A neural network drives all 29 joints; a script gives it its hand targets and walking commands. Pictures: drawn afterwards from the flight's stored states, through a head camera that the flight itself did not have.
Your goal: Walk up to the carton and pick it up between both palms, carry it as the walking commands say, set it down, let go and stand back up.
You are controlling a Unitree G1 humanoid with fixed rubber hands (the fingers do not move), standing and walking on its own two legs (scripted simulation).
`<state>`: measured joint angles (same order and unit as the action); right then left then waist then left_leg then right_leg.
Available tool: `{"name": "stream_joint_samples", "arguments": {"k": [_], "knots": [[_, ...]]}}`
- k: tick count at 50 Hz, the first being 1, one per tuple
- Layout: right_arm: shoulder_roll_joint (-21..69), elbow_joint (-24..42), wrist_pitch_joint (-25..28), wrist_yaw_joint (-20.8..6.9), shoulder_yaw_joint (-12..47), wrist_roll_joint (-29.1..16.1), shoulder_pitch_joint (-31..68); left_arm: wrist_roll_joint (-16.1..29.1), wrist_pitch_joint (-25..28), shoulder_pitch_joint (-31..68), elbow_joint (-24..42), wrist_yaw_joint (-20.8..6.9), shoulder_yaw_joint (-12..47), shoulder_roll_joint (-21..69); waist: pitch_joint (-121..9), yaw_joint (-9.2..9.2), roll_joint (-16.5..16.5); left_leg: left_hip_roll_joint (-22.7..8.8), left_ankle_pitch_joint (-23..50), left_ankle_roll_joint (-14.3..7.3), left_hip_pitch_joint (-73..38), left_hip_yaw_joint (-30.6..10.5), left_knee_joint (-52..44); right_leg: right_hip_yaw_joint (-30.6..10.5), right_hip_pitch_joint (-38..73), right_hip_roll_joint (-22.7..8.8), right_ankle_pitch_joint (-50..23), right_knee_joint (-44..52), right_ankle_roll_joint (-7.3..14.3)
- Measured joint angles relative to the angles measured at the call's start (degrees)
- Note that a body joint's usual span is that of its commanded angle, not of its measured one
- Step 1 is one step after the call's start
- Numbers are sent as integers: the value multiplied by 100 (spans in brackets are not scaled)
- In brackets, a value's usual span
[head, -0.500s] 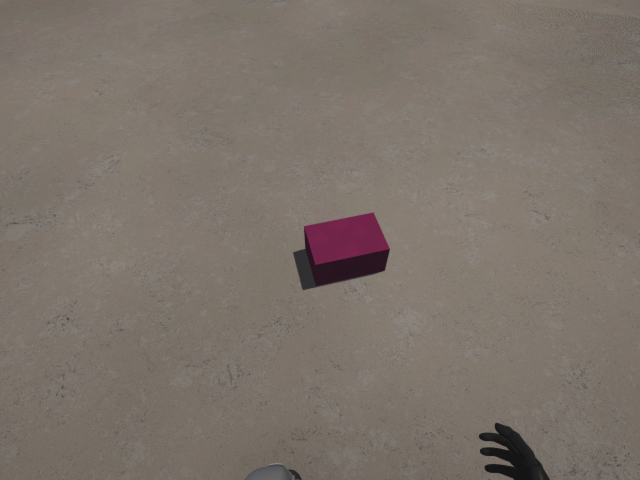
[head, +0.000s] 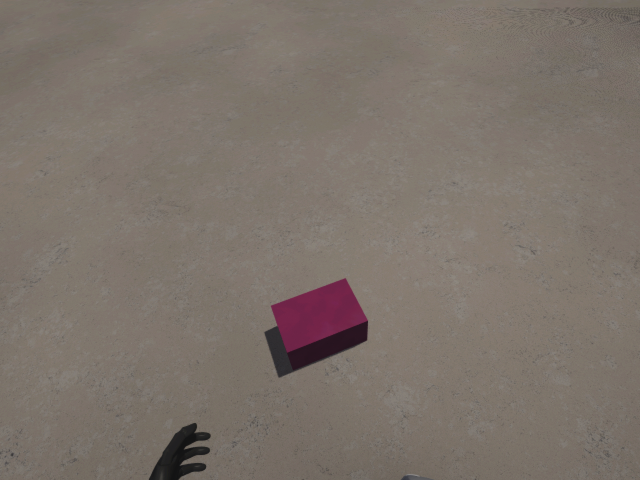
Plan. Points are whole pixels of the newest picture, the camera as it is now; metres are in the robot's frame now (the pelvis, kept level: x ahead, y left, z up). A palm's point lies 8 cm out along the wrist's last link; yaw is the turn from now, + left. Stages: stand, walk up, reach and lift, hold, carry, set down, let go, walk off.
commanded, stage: walk up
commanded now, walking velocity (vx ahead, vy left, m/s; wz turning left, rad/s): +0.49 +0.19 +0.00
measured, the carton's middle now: (319, 323) +0.69 +0.05 -0.69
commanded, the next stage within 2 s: none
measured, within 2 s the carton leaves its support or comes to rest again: neither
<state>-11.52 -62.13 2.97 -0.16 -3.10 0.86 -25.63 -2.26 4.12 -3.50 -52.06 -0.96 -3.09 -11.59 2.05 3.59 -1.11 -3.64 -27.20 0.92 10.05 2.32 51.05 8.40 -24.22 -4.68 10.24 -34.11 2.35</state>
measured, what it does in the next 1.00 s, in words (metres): walks ahead: left foot, then right foot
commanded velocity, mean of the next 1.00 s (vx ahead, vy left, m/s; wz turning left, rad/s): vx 0.23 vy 0.05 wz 0.00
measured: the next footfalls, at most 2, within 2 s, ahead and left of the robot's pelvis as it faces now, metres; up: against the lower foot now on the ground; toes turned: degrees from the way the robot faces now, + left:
left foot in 0.44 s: +0.30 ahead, +0.19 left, +0.00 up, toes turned +5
right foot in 0.90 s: +0.36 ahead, -0.07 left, +0.00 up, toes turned -6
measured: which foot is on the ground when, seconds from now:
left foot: up 0.00-0.42, down 0.44-1.00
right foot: down 0.00-0.44, up 0.46-0.88, down 0.90-1.00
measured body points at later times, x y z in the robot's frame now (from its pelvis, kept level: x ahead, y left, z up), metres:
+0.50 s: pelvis +0.19 +0.08 +0.00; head +0.22 +0.09 +0.45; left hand +0.12 +0.32 -0.15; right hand +0.33 -0.14 -0.13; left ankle +0.26 +0.19 -0.73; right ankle +0.08 -0.09 -0.70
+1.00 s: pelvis +0.27 +0.04 +0.01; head +0.28 +0.02 +0.46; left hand +0.37 +0.27 -0.12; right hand +0.25 -0.18 -0.15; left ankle +0.26 +0.19 -0.73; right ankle +0.32 -0.07 -0.73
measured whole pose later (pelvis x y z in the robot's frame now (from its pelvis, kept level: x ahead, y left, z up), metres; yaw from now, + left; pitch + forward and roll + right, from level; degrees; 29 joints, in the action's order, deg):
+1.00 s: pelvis +0.27 +0.04 +0.01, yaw -1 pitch -2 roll +1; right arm -9.9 -63.1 -0.4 1.1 -1.3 -0.1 -18.1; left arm -0.3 -0.2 -8.0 -59.4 1.2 -1.2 -8.7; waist 2.6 2.4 -2.2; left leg -4.6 -16.0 1.0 8.3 5.1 25.4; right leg 5.3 -14.0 -2.2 10.0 -25.8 1.1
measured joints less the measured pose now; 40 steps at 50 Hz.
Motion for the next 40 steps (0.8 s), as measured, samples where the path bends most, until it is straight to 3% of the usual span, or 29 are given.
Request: {"name": "stream_joint_samples", "arguments": {"k": [2,6,13,20,22,25,27,30,35,40], "knots": [[-104,142,-18,-34,-60,31,292,35,0,-377,-213,66,-47,-29,-8,-98,-53,13,505,-45,649,-57,1038,0,320,-16,108,262,-35],[-264,397,-113,-132,-126,115,896,70,32,-1156,-556,102,-76,-40,22,-374,-137,-187,1337,42,1549,-42,1334,1,991,-8,44,952,-84],[-301,593,-342,-288,-94,156,1748,99,52,-2223,-813,135,-38,111,105,-714,-109,-262,2084,199,2244,118,20,-24,1692,-129,161,1506,-271],[-44,732,-335,-339,82,56,2235,64,-68,-2398,-794,174,-49,170,122,-948,-22,-120,2047,192,1682,356,-1783,-29,2044,-243,588,1441,-630],[-4,762,-192,-282,130,48,2246,98,-114,-2415,-792,169,-23,136,65,-926,-16,-137,2010,191,1203,438,-2370,-54,2008,-261,938,1019,-714],[137,738,-1,-128,121,47,2141,75,-229,-2057,-796,175,-38,45,165,-780,227,-26,1760,-191,1186,530,-2011,-479,1275,-245,1901,-965,-501],[161,653,21,-68,114,24,1923,62,-256,-1780,-739,150,-53,3,159,-667,273,-40,1695,-226,987,561,-2139,-552,771,-119,1834,-1935,-415],[160,505,57,1,99,24,1536,40,-304,-1386,-693,109,-105,-95,105,-443,334,-41,1776,-221,640,575,-2551,-494,235,-40,1384,-2454,-399],[92,246,105,36,21,65,831,70,-506,-923,-663,28,-226,-239,2,-203,367,-118,1795,-172,224,519,-2967,-446,-145,3,784,-2201,-475],[109,8,42,80,43,60,448,152,-544,-560,-565,59,-112,-140,68,-102,309,-120,1746,-89,-87,513,-3154,-495,109,-12,593,-818,-493]]}}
